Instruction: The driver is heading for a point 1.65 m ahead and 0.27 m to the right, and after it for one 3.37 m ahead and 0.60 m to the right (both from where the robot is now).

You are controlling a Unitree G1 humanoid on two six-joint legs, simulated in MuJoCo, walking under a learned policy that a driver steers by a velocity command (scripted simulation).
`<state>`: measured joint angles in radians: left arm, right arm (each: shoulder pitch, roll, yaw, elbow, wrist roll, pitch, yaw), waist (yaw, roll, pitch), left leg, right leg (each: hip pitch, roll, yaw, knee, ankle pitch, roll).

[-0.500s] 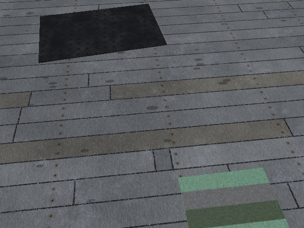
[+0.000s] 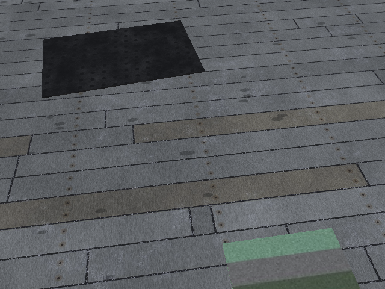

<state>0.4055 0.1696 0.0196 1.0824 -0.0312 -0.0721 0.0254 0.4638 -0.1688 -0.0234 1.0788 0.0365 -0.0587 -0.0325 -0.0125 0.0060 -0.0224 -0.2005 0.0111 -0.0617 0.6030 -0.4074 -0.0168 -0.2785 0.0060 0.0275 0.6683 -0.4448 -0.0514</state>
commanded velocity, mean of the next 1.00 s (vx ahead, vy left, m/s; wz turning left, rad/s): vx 0.24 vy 0.00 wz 0.00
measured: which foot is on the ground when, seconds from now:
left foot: down 0.00-0.06, up 0.08-0.42, down 0.44-1.00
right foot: down 0.00-0.44, up 0.46-0.80, down 0.82-1.00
